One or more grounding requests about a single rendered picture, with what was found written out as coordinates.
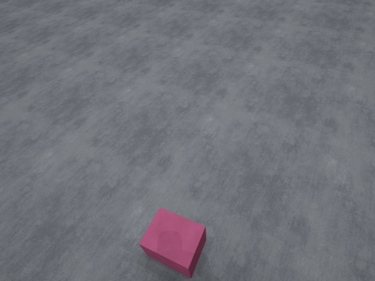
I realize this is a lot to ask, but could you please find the carton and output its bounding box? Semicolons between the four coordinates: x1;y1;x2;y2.
139;207;206;278

